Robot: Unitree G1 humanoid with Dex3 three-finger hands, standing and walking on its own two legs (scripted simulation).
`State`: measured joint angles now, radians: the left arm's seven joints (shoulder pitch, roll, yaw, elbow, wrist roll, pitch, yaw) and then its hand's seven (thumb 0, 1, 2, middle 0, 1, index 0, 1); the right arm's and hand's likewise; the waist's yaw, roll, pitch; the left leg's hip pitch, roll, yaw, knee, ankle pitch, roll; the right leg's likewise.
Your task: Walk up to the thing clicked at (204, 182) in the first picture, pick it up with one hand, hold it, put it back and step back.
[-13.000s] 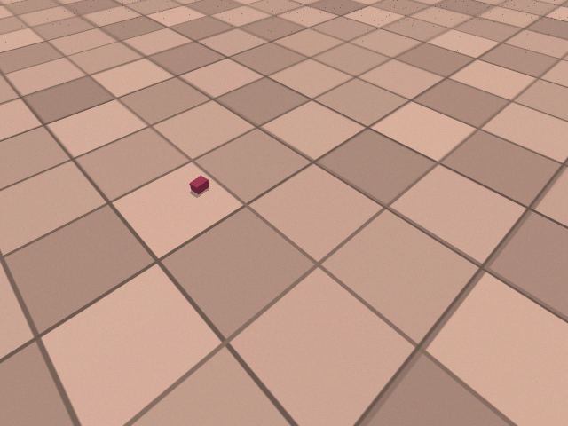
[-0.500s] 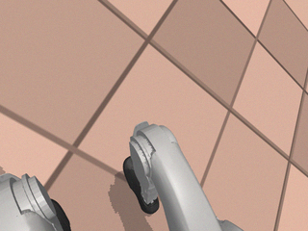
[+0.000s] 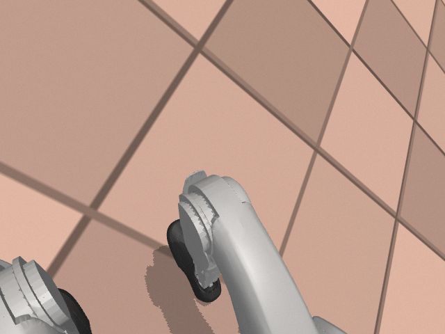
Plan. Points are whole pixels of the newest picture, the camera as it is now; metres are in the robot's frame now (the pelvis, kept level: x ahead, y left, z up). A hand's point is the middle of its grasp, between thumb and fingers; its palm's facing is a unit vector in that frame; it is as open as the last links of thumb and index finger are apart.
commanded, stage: rest palm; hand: left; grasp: from above
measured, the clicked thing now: out of the picture +0.44 +0.33 -0.29
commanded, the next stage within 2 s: close in 0.24 s
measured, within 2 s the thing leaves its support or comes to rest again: neither
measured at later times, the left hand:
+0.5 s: hand out of the picture +0.42 +0.35 -0.26, palm faces -0.25 -0.36 -0.90, open 13.8 cm
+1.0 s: hand out of the picture +0.43 +0.34 -0.26, palm faces -0.23 -0.36 -0.90, open 12.5 cm
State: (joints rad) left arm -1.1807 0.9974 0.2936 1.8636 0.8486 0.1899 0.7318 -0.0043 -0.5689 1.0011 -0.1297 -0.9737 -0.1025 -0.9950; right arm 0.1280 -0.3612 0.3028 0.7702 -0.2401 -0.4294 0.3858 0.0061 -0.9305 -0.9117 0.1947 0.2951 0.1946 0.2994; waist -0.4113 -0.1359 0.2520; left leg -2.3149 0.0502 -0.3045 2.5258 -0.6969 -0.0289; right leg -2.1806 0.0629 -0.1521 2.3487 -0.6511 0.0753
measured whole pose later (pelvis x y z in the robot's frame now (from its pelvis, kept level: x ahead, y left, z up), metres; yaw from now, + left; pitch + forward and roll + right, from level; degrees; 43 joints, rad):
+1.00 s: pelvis +0.00 +0.00 +0.01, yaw -1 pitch +25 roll -16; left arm -1.20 1.04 0.28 1.82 0.79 0.23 0.75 0.00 -0.25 0.79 -0.35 -0.79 -0.33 -0.80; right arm 0.12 -0.40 0.34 0.70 -0.23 -0.42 0.38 0.01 -0.92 -0.91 0.20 0.29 0.19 0.30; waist -0.44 -0.17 0.29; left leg -2.29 0.06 -0.33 2.50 -0.70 -0.03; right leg -2.14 0.07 -0.18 2.30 -0.64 0.08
